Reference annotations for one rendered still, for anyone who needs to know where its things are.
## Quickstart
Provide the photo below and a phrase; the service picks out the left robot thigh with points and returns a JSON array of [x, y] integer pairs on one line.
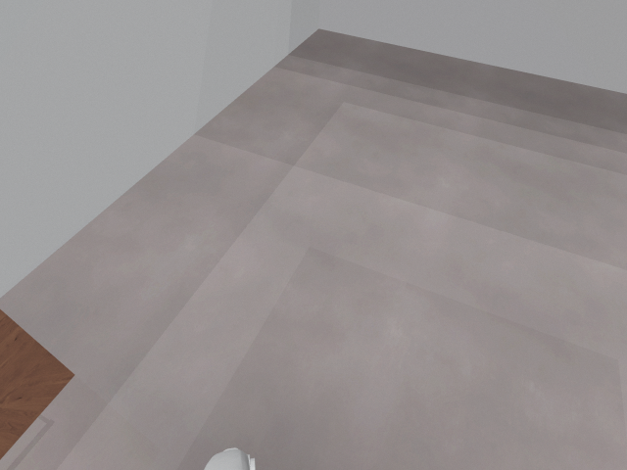
[[231, 460]]

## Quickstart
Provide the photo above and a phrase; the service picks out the cabinet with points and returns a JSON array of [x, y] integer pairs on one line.
[[30, 378]]

